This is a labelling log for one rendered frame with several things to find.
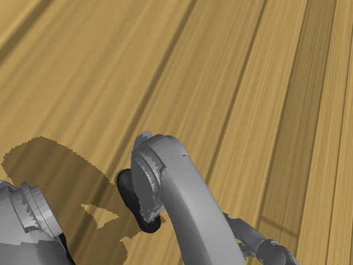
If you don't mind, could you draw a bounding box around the right robot hand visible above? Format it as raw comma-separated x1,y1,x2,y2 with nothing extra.
223,213,267,260

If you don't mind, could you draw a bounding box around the left robot foot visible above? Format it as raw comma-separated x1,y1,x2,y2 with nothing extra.
59,233,76,265

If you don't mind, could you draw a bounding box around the right robot arm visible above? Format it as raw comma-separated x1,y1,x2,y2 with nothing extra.
256,239,300,265

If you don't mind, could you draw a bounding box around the right robot foot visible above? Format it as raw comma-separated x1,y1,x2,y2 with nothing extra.
116,169,161,234

